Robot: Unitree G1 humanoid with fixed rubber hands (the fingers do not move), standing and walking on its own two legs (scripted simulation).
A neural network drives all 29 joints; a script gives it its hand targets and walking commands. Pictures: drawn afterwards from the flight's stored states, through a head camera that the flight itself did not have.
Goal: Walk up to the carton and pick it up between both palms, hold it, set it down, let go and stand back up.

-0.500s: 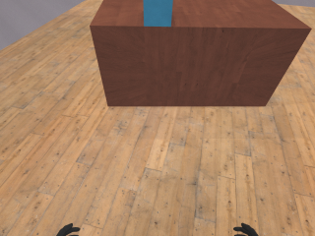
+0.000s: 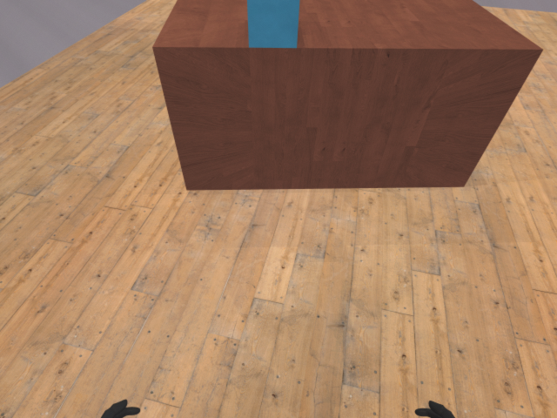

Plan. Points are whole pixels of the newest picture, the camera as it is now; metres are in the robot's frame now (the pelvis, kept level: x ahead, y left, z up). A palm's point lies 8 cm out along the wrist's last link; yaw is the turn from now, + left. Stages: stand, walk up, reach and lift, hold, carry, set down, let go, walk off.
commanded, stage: stand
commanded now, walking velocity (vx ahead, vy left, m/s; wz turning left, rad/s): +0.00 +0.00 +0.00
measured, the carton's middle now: (272, 11) +1.51 +0.00 +0.05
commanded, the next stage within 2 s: walk up in 0.58 s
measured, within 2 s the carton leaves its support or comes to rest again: neither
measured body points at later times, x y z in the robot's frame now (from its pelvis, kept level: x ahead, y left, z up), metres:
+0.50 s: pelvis +0.00 +0.00 +0.00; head +0.01 +0.00 +0.45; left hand +0.13 +0.26 -0.10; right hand +0.11 -0.26 -0.10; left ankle +0.01 +0.12 -0.73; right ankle +0.02 -0.12 -0.73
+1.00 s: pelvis +0.04 -0.03 +0.01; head +0.02 -0.03 +0.46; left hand +0.17 +0.24 -0.08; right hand +0.04 -0.31 -0.11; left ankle +0.01 +0.12 -0.73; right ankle +0.08 -0.15 -0.70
